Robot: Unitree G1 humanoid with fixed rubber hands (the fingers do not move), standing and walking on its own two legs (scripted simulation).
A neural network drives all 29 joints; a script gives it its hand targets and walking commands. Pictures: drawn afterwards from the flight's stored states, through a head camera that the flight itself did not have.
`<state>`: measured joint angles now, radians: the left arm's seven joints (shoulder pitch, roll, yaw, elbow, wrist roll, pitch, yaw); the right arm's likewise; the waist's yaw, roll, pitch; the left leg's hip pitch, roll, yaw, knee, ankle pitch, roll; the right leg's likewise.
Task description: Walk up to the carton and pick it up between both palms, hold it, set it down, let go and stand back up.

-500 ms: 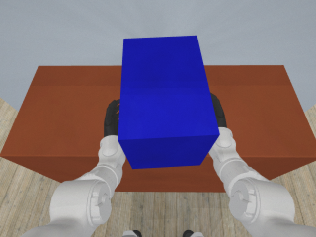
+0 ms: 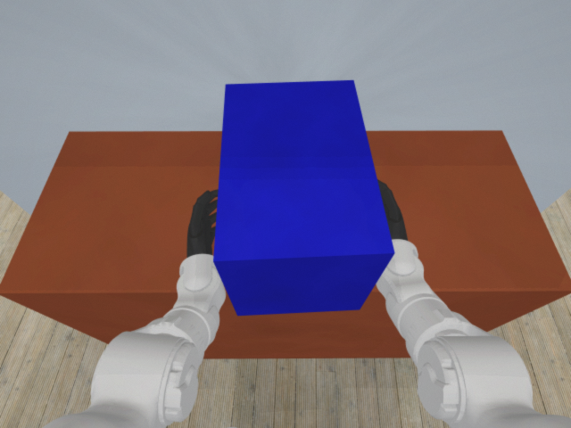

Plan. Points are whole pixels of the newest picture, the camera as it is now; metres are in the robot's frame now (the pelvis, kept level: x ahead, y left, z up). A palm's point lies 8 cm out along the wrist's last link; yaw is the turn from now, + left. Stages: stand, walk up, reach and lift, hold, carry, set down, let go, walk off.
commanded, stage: reach and lift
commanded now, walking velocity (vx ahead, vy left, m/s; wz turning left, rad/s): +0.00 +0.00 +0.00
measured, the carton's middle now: (294, 200) +0.45 +0.00 +0.02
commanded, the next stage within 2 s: none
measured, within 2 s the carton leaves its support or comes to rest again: leaves its support in 0.16 s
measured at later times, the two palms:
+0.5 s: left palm (194, 248) +0.36 +0.13 +0.04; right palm (409, 219) +0.38 -0.15 +0.07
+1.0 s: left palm (160, 207) +0.36 +0.15 +0.14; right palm (420, 193) +0.37 -0.13 +0.14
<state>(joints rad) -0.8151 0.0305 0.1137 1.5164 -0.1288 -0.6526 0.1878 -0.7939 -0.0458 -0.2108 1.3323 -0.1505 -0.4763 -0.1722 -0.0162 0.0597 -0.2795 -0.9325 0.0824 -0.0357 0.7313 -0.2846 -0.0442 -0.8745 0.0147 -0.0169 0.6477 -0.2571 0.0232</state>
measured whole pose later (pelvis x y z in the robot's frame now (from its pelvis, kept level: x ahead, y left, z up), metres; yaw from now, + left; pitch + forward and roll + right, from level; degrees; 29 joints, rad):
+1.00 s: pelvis -0.03 +0.00 +0.04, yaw +2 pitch +7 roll -1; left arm -0.82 -0.01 0.28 1.10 0.08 0.03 0.16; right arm -0.79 -0.02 -0.32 1.04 -0.12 0.06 -0.14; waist -0.01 0.00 -0.18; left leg -0.40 0.03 -0.05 0.40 -0.12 -0.04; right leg -0.37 -0.02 0.02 0.37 -0.13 0.03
